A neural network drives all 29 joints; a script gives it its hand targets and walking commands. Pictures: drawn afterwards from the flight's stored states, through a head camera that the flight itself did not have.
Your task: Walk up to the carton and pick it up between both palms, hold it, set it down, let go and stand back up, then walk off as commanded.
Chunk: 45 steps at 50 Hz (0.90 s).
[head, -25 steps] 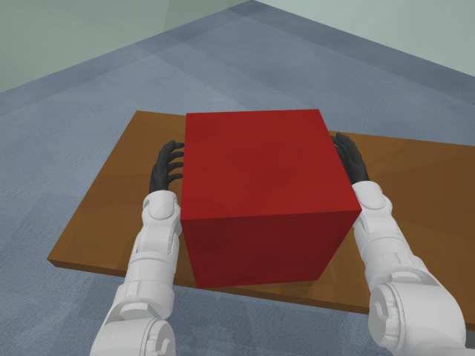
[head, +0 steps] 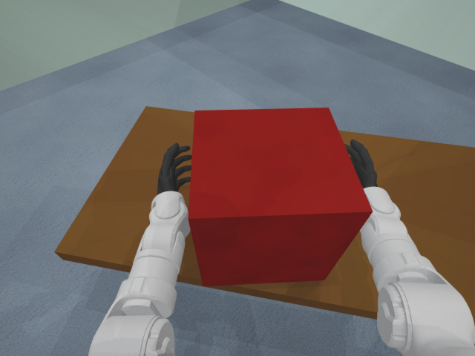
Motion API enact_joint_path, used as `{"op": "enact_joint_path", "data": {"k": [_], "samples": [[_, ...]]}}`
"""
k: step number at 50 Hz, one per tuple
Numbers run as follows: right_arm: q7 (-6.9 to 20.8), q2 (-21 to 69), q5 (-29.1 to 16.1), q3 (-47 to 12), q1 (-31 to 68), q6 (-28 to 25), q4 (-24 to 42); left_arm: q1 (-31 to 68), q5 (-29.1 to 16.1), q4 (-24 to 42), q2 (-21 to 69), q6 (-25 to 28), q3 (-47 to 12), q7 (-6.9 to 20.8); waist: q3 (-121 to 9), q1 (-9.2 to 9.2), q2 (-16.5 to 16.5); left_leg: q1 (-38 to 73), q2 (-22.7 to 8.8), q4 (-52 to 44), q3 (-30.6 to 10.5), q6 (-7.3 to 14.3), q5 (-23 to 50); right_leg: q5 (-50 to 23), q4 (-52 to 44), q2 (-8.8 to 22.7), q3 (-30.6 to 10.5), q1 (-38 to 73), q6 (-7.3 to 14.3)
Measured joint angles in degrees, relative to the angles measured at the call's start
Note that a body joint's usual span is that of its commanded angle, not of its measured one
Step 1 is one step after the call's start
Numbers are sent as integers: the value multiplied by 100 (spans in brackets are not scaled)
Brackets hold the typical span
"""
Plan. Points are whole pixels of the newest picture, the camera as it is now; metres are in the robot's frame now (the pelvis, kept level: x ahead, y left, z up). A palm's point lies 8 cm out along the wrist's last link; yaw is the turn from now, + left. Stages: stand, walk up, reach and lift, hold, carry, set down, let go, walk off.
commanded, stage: set down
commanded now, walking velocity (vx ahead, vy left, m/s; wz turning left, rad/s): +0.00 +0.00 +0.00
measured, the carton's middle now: (263, 200) +0.39 -0.01 +0.03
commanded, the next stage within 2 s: none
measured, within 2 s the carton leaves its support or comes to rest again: neither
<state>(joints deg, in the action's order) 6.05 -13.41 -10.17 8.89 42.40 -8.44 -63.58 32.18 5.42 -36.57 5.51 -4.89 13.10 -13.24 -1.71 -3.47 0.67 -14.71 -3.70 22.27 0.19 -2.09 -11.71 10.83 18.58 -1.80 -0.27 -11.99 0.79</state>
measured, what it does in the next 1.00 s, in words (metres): stands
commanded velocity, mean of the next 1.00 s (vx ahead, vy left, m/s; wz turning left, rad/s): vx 0.00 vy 0.00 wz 0.00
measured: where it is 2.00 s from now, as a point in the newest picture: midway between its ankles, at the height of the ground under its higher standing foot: outside the picture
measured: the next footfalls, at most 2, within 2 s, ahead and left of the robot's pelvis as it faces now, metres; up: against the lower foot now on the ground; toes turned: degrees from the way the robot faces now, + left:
none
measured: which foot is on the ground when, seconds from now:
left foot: down 0.00-1.00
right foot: down 0.00-1.00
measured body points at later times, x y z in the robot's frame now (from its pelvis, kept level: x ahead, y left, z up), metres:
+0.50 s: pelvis +0.00 +0.00 +0.00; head +0.02 +0.00 +0.45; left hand +0.29 +0.18 +0.00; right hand +0.37 -0.22 +0.03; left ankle -0.01 +0.14 -0.75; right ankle -0.02 -0.11 -0.75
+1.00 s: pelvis -0.03 -0.01 +0.00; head -0.03 -0.01 +0.45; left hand +0.24 +0.18 +0.02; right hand +0.29 -0.25 +0.03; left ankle -0.01 +0.14 -0.75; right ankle -0.02 -0.11 -0.75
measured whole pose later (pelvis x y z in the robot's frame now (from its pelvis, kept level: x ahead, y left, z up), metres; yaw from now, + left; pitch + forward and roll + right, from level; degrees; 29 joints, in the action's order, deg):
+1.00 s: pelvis -0.03 -0.01 +0.00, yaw +0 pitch +1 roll -1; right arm 9.6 -19.1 -19.7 3.4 14.2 -12.9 -44.5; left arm 1.4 -0.3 -18.3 1.8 -1.7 3.0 -12.7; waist -1.8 -2.3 1.0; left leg -13.9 -4.3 22.3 0.2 -2.5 -9.3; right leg 9.0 20.1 -2.4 -0.3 -12.0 1.3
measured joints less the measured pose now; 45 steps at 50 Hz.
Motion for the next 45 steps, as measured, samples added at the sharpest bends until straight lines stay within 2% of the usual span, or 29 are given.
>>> {"op": "enact_joint_path", "data": {"k": [8, 15, 22, 26, 32, 38, 45], "samples": [[0, -37, -111, -123, -3, -95, 0, -117, -24, -2, -18, 17, -39, 91, 0, -3, 5, 0, -6, 0, 0, -11, -1, 0, 0, -6, 0, 0, 1], [-1, -131, -279, -270, -162, -336, 0, -841, -23, 23, -25, 210, -161, 189, 1, -3, 12, 1, -13, 0, 0, -20, -1, 0, 0, -12, 0, 0, 4], [0, -270, -650, -481, -838, -686, 33, -2061, -132, 820, -58, 489, -484, 172, 1, -4, 12, 4, -33, 0, 0, -38, 9, -11, 0, -32, 0, 0, 23], [0, -366, -832, -547, -1510, -859, 343, -2629, -274, 1276, -151, 616, -661, 178, 1, -2, 18, 4, -44, 0, 0, -38, 31, -34, 0, -43, 0, 0, 29], [65, -504, -954, -550, -2357, -886, 1114, -2871, -503, 1669, -326, 639, -813, 115, 0, 6, 31, 7, -56, 0, 0, -38, 96, -103, 0, -56, -1, -1, 40], [240, -551, -954, -551, -2448, -725, 1370, -2828, -574, 1701, -373, 587, -947, 45, -4, 112, 30, 26, -56, 0, 0, -38, 174, -167, 37, -57, -2, -1, 47], [355, -564, -955, -549, -2574, -491, 1584, -2875, -574, 1711, -374, 374, -1009, 32, -4, 119, 31, 64, -56, 0, 0, -38, 227, -181, 115, -58, -2, -1, 51]]}}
